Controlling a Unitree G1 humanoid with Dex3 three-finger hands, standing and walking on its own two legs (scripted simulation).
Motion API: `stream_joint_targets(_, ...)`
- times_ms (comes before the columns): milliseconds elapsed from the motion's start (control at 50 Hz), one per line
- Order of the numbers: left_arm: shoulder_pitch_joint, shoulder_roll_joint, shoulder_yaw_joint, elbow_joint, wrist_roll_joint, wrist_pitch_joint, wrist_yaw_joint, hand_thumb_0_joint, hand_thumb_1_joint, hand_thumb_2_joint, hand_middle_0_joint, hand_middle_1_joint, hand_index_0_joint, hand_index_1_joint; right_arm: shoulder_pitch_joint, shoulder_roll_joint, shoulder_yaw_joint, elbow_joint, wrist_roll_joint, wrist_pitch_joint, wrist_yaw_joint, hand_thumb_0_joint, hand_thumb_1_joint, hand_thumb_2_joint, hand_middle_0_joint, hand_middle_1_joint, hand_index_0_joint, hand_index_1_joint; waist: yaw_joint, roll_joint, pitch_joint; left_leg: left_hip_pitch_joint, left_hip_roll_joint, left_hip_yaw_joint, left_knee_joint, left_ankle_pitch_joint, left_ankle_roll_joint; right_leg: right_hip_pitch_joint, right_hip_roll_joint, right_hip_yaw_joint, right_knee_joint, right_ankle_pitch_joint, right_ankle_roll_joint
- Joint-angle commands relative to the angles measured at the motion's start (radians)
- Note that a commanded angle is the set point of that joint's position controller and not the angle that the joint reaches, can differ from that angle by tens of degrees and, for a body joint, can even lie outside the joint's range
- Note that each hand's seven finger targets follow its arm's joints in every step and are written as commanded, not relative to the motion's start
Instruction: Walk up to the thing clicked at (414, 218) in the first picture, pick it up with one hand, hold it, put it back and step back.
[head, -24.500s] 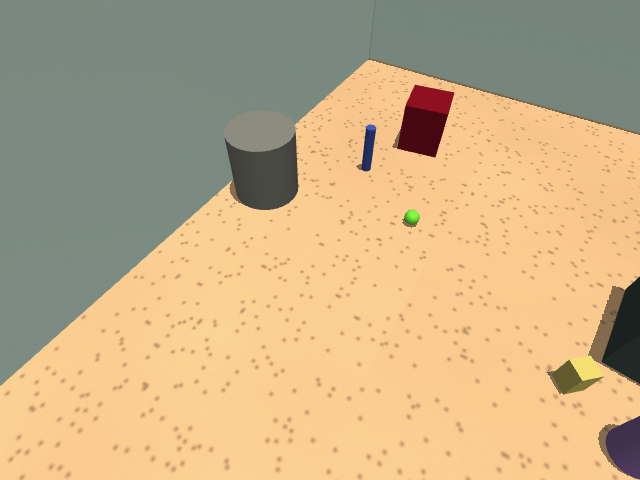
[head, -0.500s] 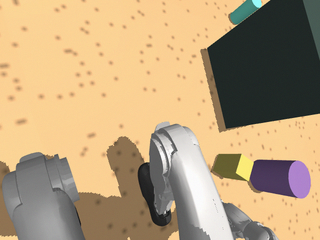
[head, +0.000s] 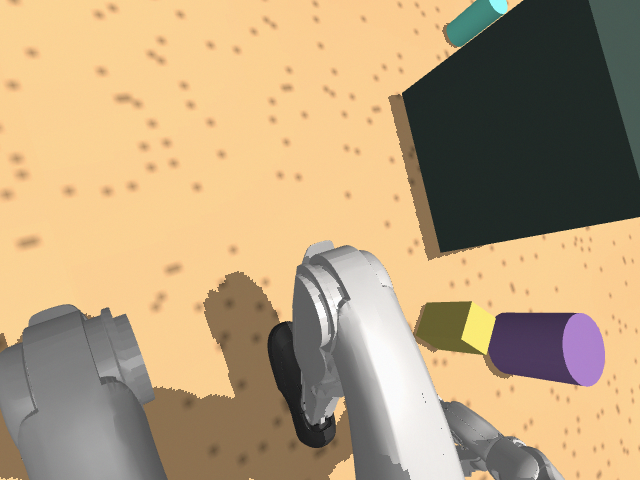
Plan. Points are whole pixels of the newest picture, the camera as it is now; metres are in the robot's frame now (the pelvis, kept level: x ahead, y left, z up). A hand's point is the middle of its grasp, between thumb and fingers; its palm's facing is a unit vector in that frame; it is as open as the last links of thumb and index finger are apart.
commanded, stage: open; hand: left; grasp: from above
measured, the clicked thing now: out of the picture +0.40 +0.36 -0.26
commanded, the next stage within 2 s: withdraw in 0.52 s
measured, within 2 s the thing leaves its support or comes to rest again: neither
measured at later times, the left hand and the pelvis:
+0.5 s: hand out of the picture +0.39 +0.34 -0.24, palm faces -0.43 -0.17 -0.89, open 13.8 cm; pelvis +0.00 +0.00 +0.00, yaw +0 degrees
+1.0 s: hand out of the picture +0.41 +0.36 -0.17, palm faces -0.30 -0.11 -0.95, open 13.9 cm; pelvis +0.00 +0.00 +0.02, yaw +2 degrees
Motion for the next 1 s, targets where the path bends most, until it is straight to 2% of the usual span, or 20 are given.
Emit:
stream_joint_targets(0, -0.211, 0.239, 0.016, -0.078, -0.015, 0.008, 0.027, 0.0, -0.258, 0.762, -0.292, -0.805, -0.304, -0.793, 0.157, -0.327, -0.094, 0.005, 0.012, -0.01, -0.008, 0.0, -0.891, -0.898, 0.201, 0.301, 0.201, 0.301, -0.038, 0.485, -0.59, 0.467, 0.019, 0.128, -0.278, 0.206, 0.02, 0.296, 0.031, -0.135, -0.187, 0.243, -0.088)
stream_joint_targets(100, -0.193, 0.251, 0.025, -0.092, -0.031, 0.009, 0.013, 0.0, -0.386, 0.856, -0.19, -0.889, -0.196, -0.882, 0.166, -0.336, -0.1, 0.003, 0.02, -0.015, -0.009, 0.0, -0.891, -0.899, 0.201, 0.301, 0.201, 0.301, -0.025, 0.481, -0.616, 0.482, 0.021, 0.123, -0.286, 0.222, 0.018, 0.319, 0.035, -0.131, -0.195, 0.255, -0.089)
stream_joint_targets(160, -0.207, 0.216, 0.0, -0.105, -0.044, 0.003, 0.001, 0.0, -0.427, 0.89, -0.144, -0.937, -0.153, -0.927, 0.169, -0.336, -0.096, -0.008, 0.021, -0.019, -0.007, 0.0, -0.891, -0.898, 0.201, 0.301, 0.201, 0.301, -0.04, 0.489, -0.61, 0.48, 0.018, 0.126, -0.283, 0.23, 0.021, 0.32, 0.033, -0.134, -0.192, 0.262, -0.087)
stream_joint_targets(180, -0.204, 0.247, 0.016, -0.097, -0.042, 0.001, 0.001, 0.0, -0.443, 0.905, -0.132, -0.954, -0.14, -0.944, 0.168, -0.331, -0.096, 0.004, 0.025, -0.018, -0.009, 0.0, -0.891, -0.899, 0.201, 0.301, 0.201, 0.301, -0.033, 0.486, -0.612, 0.478, 0.022, 0.125, -0.277, 0.22, 0.02, 0.317, 0.033, -0.131, -0.192, 0.255, -0.088)
stream_joint_targets(200, -0.214, 0.226, -0.002, -0.116, -0.045, -0.003, -0.001, 0.0, -0.466, 0.926, -0.12, -0.957, -0.125, -0.951, 0.159, -0.338, -0.097, -0.008, 0.026, -0.019, -0.01, 0.0, -0.89, -0.898, 0.201, 0.301, 0.201, 0.301, -0.031, 0.48, -0.618, 0.482, 0.021, 0.119, -0.287, 0.226, 0.017, 0.316, 0.033, -0.133, -0.194, 0.256, -0.088)
stream_joint_targets(240, -0.182, 0.246, 0.023, -0.096, -0.041, -0.008, 0.002, 0.0, -0.47, 0.93, -0.09, -0.995, -0.103, -0.98, 0.181, -0.343, -0.098, -0.007, 0.023, -0.008, -0.011, 0.0, -0.887, -0.897, 0.202, 0.301, 0.201, 0.301, -0.031, 0.501, -0.633, 0.505, 0.023, 0.109, -0.299, 0.253, 0.013, 0.321, 0.033, -0.143, -0.182, 0.276, -0.088)
stream_joint_targets(300, -0.211, 0.26, 0.018, -0.101, -0.028, -0.017, 0.001, 0.0, -0.503, 0.965, -0.073, -1.014, -0.08, -1.005, 0.178, -0.332, -0.083, -0.008, 0.022, -0.005, -0.009, 0.0, -0.888, -0.898, 0.201, 0.301, 0.201, 0.301, -0.043, 0.488, -0.596, 0.476, 0.022, 0.118, -0.282, 0.222, 0.019, 0.311, 0.032, -0.141, -0.183, 0.258, -0.088)
stream_joint_targets(320, -0.223, 0.227, -0.001, -0.117, -0.033, -0.021, 0.001, 0.0, -0.497, 0.959, -0.068, -1.016, -0.079, -1.003, 0.172, -0.34, -0.088, -0.016, 0.019, -0.005, -0.01, 0.0, -0.885, -0.896, 0.202, 0.301, 0.201, 0.301, -0.045, 0.49, -0.61, 0.488, 0.02, 0.118, -0.291, 0.23, 0.018, 0.316, 0.033, -0.141, -0.189, 0.259, -0.088)
stream_joint_targets(380, -0.204, 0.246, 0.005, -0.104, -0.029, -0.022, 0.011, 0.0, -0.492, 0.952, -0.063, -1.028, -0.077, -1.012, 0.16, -0.34, -0.09, -0.002, 0.021, -0.005, -0.017, 0.0, -0.885, -0.897, 0.202, 0.301, 0.201, 0.301, -0.036, 0.48, -0.603, 0.481, 0.023, 0.119, -0.289, 0.204, 0.017, 0.318, 0.036, -0.139, -0.199, 0.238, -0.089)
stream_joint_targets(400, -0.221, 0.21, -0.037, -0.11, -0.027, -0.024, 0.007, 0.0, -0.488, 0.958, -0.066, -1.03, -0.079, -1.015, 0.149, -0.339, -0.085, -0.02, 0.023, -0.009, -0.015, 0.0, -0.885, -0.896, 0.202, 0.301, 0.201, 0.301, -0.045, 0.478, -0.585, 0.465, 0.02, 0.124, -0.28, 0.191, 0.021, 0.296, 0.034, -0.138, -0.2, 0.227, -0.089)
stream_joint_targets(420, -0.202, 0.234, -0.005, -0.094, -0.033, -0.021, 0.014, 0.0, -0.487, 0.949, -0.061, -1.028, -0.076, -1.01, 0.164, -0.342, -0.089, -0.005, 0.019, -0.006, -0.017, 0.0, -0.883, -0.895, 0.202, 0.301, 0.201, 0.301, -0.043, 0.459, -0.595, 0.468, 0.023, 0.121, -0.287, 0.19, 0.021, 0.318, 0.038, -0.138, -0.209, 0.229, -0.088)
stream_joint_targets(500, -0.204, 0.228, -0.014, -0.1, -0.019, -0.014, 0.022, 0.0, -0.482, 0.947, -0.061, -1.026, -0.076, -1.008, 0.169, -0.343, -0.088, -0.012, 0.017, -0.014, -0.012, 0.0, -0.883, -0.895, 0.201, 0.301, 0.201, 0.301, -0.042, 0.491, -0.606, 0.492, 0.022, 0.121, -0.286, 0.228, 0.017, 0.316, 0.036, -0.138, -0.195, 0.258, -0.089)
stream_joint_targets(520, -0.201, 0.251, 0.01, -0.093, -0.028, -0.013, 0.031, 0.0, -0.473, 0.935, -0.059, -1.033, -0.078, -1.011, 0.169, -0.342, -0.084, 0.001, 0.016, -0.011, -0.014, 0.0, -0.883, -0.895, 0.201, 0.301, 0.201, 0.301, -0.037, 0.464, -0.603, 0.471, 0.023, 0.118, -0.285, 0.22, 0.019, 0.323, 0.036, -0.14, -0.204, 0.25, -0.088)
stream_joint_targets(620, -0.221, 0.214, -0.03, -0.1, -0.044, -0.001, 0.025, 0.0, -0.478, 0.953, -0.064, -1.022, -0.087, -0.996, 0.153, -0.342, -0.083, -0.006, 0.021, -0.021, -0.014, 0.0, -0.896, -0.896, 0.201, 0.3, 0.201, 0.3, -0.04, 0.48, -0.595, 0.479, 0.023, 0.117, -0.302, 0.193, 0.016, 0.313, 0.036, -0.135, -0.211, 0.227, -0.091)
stream_joint_targets(680, -0.208, 0.269, 0.0, -0.112, -0.039, 0.009, 0.024, 0.0, -0.473, 0.951, -0.065, -1.008, -0.086, -0.984, 0.162, -0.352, -0.086, -0.014, 0.025, -0.026, -0.01, 0.0, -0.894, -0.896, 0.201, 0.3, 0.201, 0.3, -0.031, 0.485, -0.607, 0.48, 0.023, 0.121, -0.285, 0.207, 0.019, 0.317, 0.031, -0.134, -0.197, 0.244, -0.088)
stream_joint_targets(740, -0.227, 0.289, 0.045, -0.242, -0.047, 0.013, 0.021, 0.0, -0.483, 0.956, -0.065, -1.006, -0.083, -0.985, 0.163, -0.334, -0.099, -0.016, 0.031, -0.025, -0.011, 0.0, -0.897, -0.897, 0.201, 0.3, 0.201, 0.3, 0.008, 0.578, -0.694, 0.542, 0.022, 0.131, -0.314, 0.245, 0.009, 0.343, 0.032, -0.127, -0.2, 0.263, -0.096)
stream_joint_targets(800, -0.162, 0.272, 0.08, -0.358, -0.071, 0.03, -0.001, 0.0, -0.504, 0.974, -0.064, -1.001, -0.074, -0.988, 0.166, -0.321, -0.131, -0.032, 0.053, -0.016, -0.003, 0.0, -0.899, -0.9, 0.201, 0.3, 0.201, 0.3, 0.054, 0.639, -0.801, 0.592, 0.019, 0.141, -0.33, 0.294, 0.001, 0.353, 0.029, -0.122, -0.193, 0.306, -0.103)
stream_joint_targets(880, -0.122, 0.164, 0.044, -0.506, -0.107, 0.079, -0.067, 0.0, -0.498, 0.974, -0.064, -0.998, -0.073, -0.986, 0.199, -0.282, -0.189, -0.012, 0.098, 0.029, 0.004, 0.0, -0.893, -0.898, 0.201, 0.3, 0.2, 0.3, 0.098, 0.679, -0.872, 0.611, 0.01, 0.169, -0.363, 0.331, -0.001, 0.305, 0.021, -0.097, -0.207, 0.334, -0.111)
stream_joint_targets(960, -0.141, 0.019, -0.053, -0.563, -0.138, 0.135, -0.171, 0.0, -0.508, 0.986, -0.069, -1.007, -0.075, -1.0, 0.234, -0.263, -0.245, -0.011, 0.16, 0.084, -0.004, 0.0, -0.897, -0.9, 0.2, 0.3, 0.2, 0.3, 0.097, 0.58, -0.874, 0.579, 0.005, 0.182, -0.413, 0.284, 0.016, 0.266, 0.015, -0.069, -0.268, 0.3, -0.113)
stream_joint_targets(980, -0.176, 0.022, -0.058, -0.598, -0.147, 0.14, -0.201, 0.0, -0.513, 0.992, -0.07, -1.009, -0.073, -1.005, 0.246, -0.26, -0.256, -0.012, 0.175, 0.095, -0.01, 0.0, -0.898, -0.901, 0.2, 0.3, 0.2, 0.3, 0.094, 0.555, -0.854, 0.559, 0.002, 0.183, -0.429, 0.241, 0.023, 0.259, 0.01, -0.061, -0.287, 0.264, -0.112)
